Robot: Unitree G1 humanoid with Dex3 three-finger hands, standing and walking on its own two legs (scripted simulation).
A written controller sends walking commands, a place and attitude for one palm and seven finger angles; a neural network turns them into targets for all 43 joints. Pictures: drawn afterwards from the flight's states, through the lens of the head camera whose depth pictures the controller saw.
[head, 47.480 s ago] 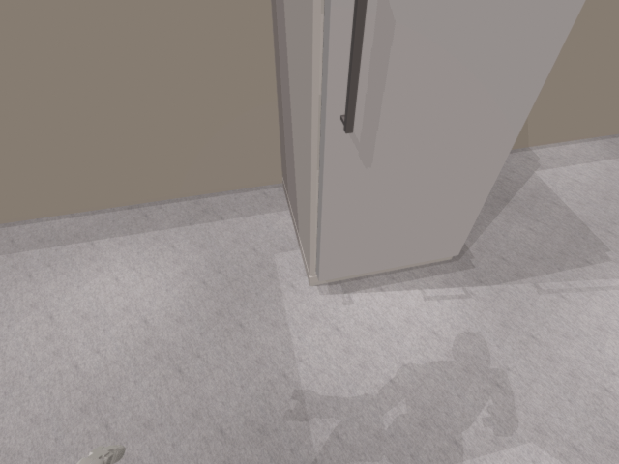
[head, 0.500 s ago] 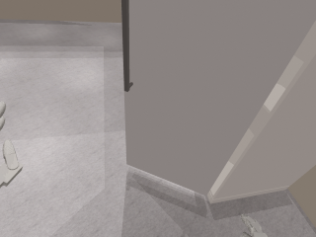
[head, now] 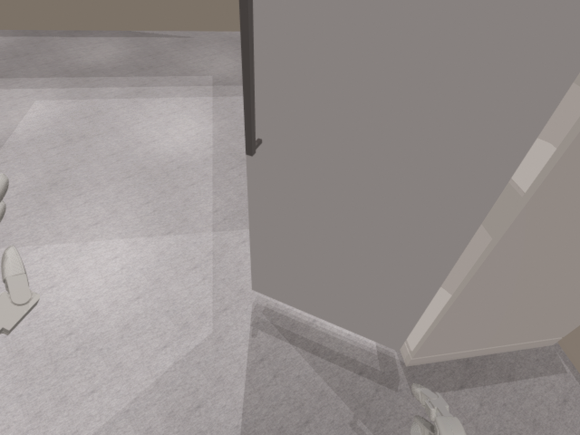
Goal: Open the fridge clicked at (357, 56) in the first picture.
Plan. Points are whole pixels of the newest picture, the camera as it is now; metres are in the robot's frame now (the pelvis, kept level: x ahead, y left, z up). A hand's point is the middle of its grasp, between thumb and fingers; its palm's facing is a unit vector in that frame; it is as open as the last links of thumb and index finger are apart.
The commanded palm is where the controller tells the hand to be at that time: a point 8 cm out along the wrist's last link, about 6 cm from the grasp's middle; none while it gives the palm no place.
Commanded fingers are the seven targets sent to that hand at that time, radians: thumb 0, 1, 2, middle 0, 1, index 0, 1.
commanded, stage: stop stepping back and stand still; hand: left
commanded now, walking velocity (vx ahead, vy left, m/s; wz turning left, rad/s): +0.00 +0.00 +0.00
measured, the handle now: (252, 72) +0.72 +0.12 +0.18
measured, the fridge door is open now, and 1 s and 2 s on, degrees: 57 57 57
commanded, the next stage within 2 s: let the arm hang, fingers relaxed in 0.44 s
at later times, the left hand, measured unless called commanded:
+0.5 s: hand (41, 269) +0.23 +0.28 +0.17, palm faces +0.41 -0.79 -0.46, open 7.4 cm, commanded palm +0.18 +0.32 +0.19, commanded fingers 0.00 0.90 0.90 -0.20 -0.30 -0.20 -0.30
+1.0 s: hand out of the picture -0.03 +0.21 -0.17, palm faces -0.01 -0.99 -0.16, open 7.3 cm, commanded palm none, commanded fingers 0.00 0.90 0.90 -0.20 -0.30 -0.20 -0.30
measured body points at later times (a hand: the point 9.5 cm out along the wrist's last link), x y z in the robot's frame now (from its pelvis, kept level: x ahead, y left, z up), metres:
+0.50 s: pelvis +0.03 +0.02 +0.01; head +0.04 +0.03 +0.46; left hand +0.21 +0.32 +0.19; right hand +0.21 -0.21 -0.06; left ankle +0.03 +0.11 -0.73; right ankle +0.02 -0.09 -0.73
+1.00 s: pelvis -0.01 +0.02 +0.01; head +0.03 +0.05 +0.46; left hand -0.03 +0.26 -0.16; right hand +0.01 -0.26 -0.12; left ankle +0.03 +0.11 -0.73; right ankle +0.02 -0.09 -0.73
